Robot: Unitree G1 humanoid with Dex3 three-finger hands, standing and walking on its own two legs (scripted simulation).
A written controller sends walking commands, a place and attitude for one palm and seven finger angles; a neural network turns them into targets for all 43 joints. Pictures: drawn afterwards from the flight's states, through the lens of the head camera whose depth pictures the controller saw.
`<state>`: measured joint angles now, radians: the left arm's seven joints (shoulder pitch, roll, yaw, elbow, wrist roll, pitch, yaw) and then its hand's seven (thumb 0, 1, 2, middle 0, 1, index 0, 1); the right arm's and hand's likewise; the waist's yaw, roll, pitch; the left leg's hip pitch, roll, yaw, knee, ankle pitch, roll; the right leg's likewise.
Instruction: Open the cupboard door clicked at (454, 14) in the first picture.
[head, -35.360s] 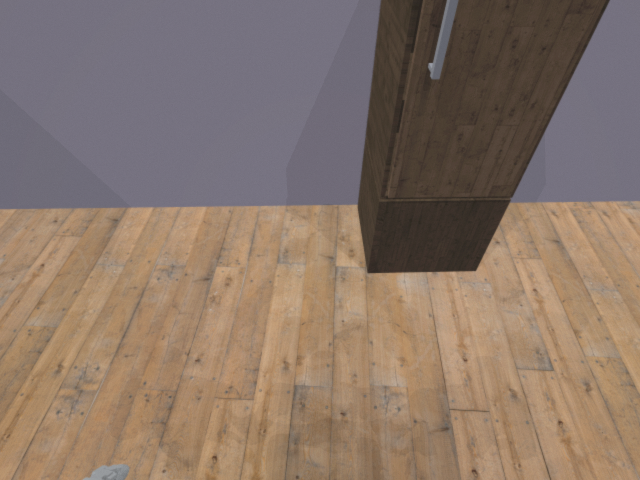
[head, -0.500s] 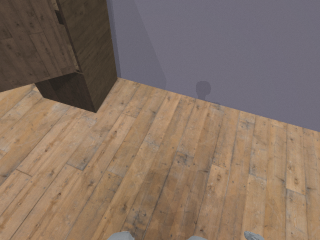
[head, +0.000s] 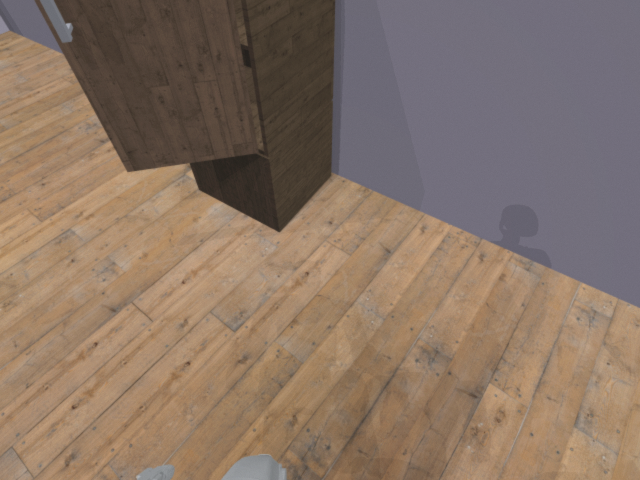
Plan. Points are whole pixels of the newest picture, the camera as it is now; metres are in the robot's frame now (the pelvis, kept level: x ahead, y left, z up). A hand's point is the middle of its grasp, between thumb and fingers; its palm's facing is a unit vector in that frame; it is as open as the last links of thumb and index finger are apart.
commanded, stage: turn to face it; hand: left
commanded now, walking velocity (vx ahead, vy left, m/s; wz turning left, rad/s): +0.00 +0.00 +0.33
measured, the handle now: out of the picture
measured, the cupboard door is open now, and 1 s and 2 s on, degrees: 46 46 46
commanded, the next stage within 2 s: take the last steps up to it in 0.26 s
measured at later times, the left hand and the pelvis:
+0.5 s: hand out of the picture +0.02 +0.21 -0.16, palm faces +0.24 -0.94 -0.26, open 7.4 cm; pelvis +0.01 +0.00 +0.00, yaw +11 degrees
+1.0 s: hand out of the picture +0.08 +0.31 -0.17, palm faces +0.31 -0.93 -0.20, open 7.4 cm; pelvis +0.09 +0.11 +0.00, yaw +16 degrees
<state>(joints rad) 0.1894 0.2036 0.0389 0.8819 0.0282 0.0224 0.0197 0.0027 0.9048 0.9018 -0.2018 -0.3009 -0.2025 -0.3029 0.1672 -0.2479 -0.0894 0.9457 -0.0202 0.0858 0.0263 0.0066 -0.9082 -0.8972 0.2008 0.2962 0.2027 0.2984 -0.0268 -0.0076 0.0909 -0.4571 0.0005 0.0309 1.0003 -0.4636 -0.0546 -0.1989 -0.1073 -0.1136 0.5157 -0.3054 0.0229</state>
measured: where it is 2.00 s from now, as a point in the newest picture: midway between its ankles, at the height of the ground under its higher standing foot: (251, 401)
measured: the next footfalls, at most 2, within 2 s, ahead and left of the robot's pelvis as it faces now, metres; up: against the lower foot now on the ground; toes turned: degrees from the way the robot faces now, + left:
left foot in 0.12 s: +0.05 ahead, +0.14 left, +0.00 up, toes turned +7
right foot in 0.40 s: +0.07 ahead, -0.11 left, +0.00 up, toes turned +4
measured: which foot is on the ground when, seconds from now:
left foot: up 0.00-0.10, down 0.12-0.40, up 0.42-0.74, down 0.76-1.00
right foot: down 0.00-0.12, up 0.14-0.38, down 0.40-0.76, up 0.78-1.00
